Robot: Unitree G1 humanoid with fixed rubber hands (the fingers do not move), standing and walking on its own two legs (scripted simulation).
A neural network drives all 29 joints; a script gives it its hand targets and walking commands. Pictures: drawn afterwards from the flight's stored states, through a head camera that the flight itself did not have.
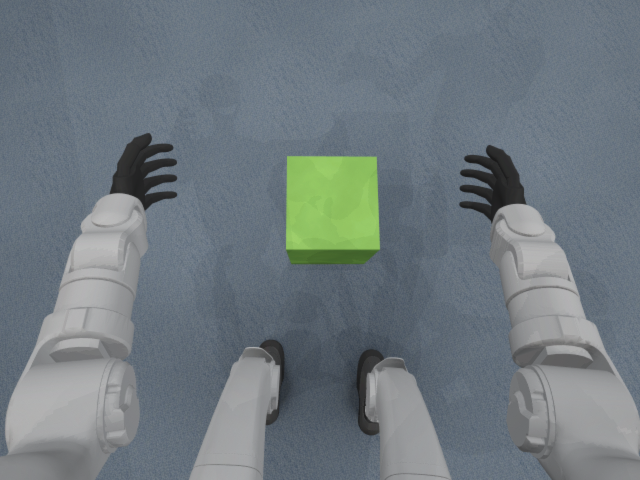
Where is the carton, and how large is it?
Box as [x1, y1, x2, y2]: [286, 156, 379, 263]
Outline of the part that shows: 287,156 286,250 291,263 364,263 379,249 376,157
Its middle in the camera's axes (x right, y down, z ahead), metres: +0.03 -0.05 +0.97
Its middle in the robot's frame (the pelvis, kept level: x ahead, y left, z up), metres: +0.54 -0.01 -0.56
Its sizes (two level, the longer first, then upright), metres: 0.210 0.200 0.250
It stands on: the floor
